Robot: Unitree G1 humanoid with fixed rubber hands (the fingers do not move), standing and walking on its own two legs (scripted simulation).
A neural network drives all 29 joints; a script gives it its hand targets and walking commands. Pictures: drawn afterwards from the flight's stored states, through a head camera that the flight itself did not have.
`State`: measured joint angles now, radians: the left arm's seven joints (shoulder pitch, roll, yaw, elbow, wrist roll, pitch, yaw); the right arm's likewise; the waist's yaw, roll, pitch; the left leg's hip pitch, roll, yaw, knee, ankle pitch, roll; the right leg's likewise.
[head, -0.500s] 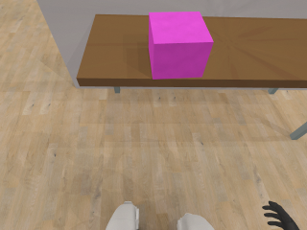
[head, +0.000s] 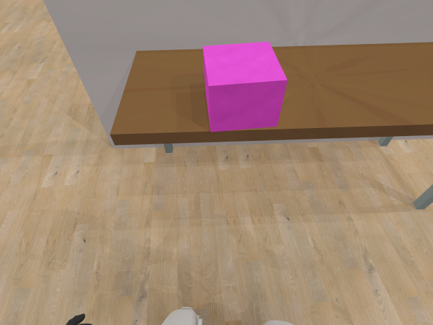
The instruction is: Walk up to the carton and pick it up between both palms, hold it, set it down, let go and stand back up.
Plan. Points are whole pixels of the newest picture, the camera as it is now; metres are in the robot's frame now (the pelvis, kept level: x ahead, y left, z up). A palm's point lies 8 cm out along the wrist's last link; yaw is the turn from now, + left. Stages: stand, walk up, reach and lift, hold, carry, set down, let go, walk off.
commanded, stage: walk up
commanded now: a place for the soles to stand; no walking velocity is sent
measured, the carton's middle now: (240, 86) +0.79 -0.05 -0.03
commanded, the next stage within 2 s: none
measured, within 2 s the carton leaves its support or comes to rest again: neither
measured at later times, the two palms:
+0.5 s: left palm out of the picture +0.14 +0.39 -0.11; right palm (375, 291) +0.19 -0.26 -0.07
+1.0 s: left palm (117, 176) +0.47 +0.29 -0.08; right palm (380, 236) +0.31 -0.34 -0.10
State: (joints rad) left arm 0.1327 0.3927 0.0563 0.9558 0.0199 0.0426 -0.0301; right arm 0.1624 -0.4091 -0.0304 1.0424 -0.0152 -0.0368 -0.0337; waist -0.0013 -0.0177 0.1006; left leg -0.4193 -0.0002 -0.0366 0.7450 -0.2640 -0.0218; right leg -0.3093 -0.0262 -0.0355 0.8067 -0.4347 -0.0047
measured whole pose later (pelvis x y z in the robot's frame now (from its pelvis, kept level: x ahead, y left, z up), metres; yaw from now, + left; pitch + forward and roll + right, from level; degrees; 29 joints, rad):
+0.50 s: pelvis +0.12 +0.06 +0.01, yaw -1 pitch -5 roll +1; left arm 0.32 0.45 0.07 0.96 0.00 -0.01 -0.04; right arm 0.22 -0.39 -0.08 0.95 -0.02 -0.10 0.02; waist 0.02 -0.07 0.10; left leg -0.28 0.00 0.12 0.65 -0.28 0.05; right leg -0.37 -0.02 0.10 1.15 -0.42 -0.05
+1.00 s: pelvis +0.32 -0.01 +0.01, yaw -4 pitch -4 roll +1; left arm 0.12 0.39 0.07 0.83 0.00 -0.06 -0.07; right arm 0.30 -0.43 -0.06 0.94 0.01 -0.07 0.00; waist -0.02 0.00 0.18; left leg -0.21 0.04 0.01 1.09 -0.49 0.02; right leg -0.40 -0.06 -0.05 0.70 -0.23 -0.01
